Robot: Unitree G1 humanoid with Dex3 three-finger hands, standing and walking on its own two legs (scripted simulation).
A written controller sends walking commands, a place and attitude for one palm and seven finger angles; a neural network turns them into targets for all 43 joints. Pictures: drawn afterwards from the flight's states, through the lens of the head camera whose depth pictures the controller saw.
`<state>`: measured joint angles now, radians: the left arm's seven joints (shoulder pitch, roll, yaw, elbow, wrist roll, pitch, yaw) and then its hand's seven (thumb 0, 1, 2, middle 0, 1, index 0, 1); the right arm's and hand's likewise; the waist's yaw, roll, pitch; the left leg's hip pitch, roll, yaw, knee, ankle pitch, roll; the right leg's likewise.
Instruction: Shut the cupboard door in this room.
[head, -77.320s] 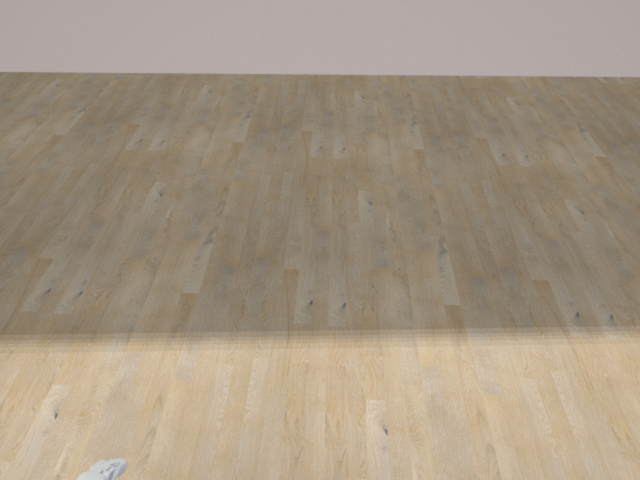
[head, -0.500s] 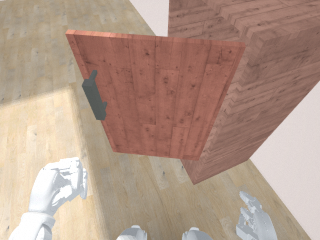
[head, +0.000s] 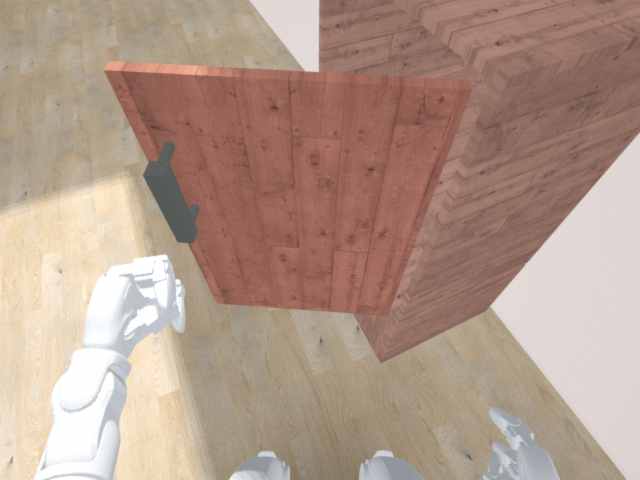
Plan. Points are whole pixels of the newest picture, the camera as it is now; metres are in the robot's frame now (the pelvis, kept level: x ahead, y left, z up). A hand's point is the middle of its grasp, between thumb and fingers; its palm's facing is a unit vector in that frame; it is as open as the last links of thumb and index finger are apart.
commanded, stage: bring the fist close to the handle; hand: left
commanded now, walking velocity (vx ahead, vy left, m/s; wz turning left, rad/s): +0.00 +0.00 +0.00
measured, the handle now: (178, 194) +0.48 +0.22 +0.05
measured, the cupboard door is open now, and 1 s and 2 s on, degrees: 60 60 45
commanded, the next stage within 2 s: push the door shut along its arc in 0.84 s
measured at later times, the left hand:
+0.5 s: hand (186, 250) +0.38 +0.18 +0.06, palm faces -0.04 -1.00 -0.03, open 3.1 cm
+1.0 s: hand (196, 256) +0.37 +0.17 +0.06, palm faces -0.05 -1.00 -0.03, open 3.1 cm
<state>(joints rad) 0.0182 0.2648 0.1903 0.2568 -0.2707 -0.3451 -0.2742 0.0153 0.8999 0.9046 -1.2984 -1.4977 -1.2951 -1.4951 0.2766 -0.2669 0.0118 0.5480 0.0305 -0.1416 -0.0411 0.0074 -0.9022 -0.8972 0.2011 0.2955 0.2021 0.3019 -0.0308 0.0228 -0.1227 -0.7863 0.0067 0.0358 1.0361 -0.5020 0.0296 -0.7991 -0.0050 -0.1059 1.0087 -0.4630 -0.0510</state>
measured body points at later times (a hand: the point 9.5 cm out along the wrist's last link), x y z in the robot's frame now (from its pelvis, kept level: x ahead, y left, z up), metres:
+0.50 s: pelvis +0.00 +0.00 +0.00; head +0.08 +0.00 +0.44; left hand +0.38 +0.24 +0.06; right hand +0.11 -0.26 -0.11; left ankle +0.00 +0.10 -0.67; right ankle +0.02 -0.09 -0.67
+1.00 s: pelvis +0.00 +0.00 +0.00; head +0.07 +0.00 +0.45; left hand +0.37 +0.22 +0.06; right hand +0.11 -0.25 -0.10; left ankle +0.00 +0.10 -0.67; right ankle +0.02 -0.09 -0.67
